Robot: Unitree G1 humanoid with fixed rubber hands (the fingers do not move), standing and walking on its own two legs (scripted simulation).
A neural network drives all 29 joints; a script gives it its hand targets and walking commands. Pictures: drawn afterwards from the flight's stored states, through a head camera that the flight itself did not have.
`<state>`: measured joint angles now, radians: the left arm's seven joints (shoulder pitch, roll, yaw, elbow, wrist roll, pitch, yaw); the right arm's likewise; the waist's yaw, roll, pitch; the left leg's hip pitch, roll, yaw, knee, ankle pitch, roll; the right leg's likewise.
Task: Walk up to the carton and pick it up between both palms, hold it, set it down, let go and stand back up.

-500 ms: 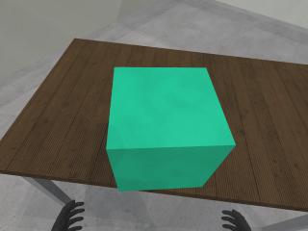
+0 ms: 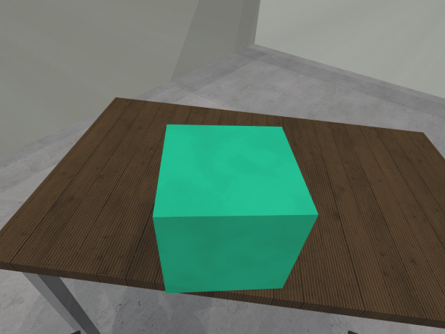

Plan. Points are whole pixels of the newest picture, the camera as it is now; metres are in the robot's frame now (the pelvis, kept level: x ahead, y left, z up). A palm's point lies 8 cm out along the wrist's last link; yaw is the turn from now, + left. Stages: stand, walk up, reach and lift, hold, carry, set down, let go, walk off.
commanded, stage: stand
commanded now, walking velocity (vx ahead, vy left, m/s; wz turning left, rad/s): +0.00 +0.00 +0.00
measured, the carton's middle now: (225, 207) +0.39 +0.01 +0.04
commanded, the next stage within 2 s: none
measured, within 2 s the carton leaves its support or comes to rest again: neither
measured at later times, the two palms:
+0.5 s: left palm out of the picture +0.05 +0.28 -0.11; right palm out of the picture +0.08 -0.27 -0.10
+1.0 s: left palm out of the picture +0.03 +0.28 -0.12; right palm out of the picture +0.06 -0.27 -0.11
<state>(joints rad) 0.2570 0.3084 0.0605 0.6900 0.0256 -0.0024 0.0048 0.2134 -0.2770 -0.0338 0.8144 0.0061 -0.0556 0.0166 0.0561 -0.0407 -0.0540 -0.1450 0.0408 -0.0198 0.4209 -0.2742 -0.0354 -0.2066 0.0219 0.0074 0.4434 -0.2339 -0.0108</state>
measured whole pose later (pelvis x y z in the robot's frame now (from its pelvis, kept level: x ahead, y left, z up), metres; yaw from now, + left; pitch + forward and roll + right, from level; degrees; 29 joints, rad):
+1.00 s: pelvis -0.03 +0.00 +0.00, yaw +0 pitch -2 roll +0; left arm 0.26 0.31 0.06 0.86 0.03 -0.01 0.00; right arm 0.21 -0.28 -0.03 0.97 0.01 -0.04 0.02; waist 0.06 -0.04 0.01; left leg -0.15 0.04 -0.02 0.42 -0.23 -0.04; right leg -0.21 0.02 0.01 0.44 -0.19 -0.01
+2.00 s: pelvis -0.03 +0.00 +0.00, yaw +0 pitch -2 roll +0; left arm 0.26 0.31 0.06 0.88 0.02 -0.01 0.00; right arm 0.21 -0.28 -0.03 0.97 0.01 -0.04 0.02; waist 0.06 -0.04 0.03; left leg -0.15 0.04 -0.02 0.42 -0.23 -0.04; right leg -0.21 0.02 0.01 0.43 -0.19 -0.01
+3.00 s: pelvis -0.03 +0.00 +0.00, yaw +0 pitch -2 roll +0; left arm 0.26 0.31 0.06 0.89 0.02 -0.01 0.00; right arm 0.21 -0.28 -0.03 0.98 0.01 -0.03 0.02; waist 0.06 -0.03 0.05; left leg -0.15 0.04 -0.02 0.42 -0.23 -0.04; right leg -0.21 0.02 0.01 0.43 -0.19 -0.01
